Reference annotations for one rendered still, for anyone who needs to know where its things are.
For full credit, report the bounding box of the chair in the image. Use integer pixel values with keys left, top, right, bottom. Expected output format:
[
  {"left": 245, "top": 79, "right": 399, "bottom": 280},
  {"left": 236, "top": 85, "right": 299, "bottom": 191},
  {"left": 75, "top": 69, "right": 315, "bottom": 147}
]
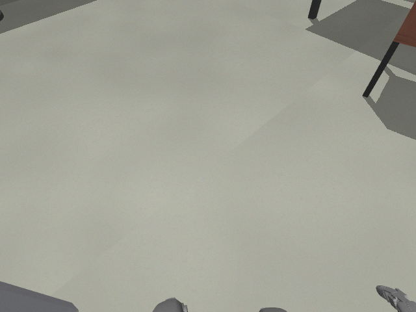
[{"left": 363, "top": 1, "right": 416, "bottom": 98}]

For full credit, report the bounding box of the right robot hand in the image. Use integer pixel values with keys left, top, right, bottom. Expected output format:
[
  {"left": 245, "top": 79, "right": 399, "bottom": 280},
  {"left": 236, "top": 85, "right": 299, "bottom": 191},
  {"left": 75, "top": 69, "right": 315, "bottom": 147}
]
[{"left": 376, "top": 285, "right": 416, "bottom": 312}]

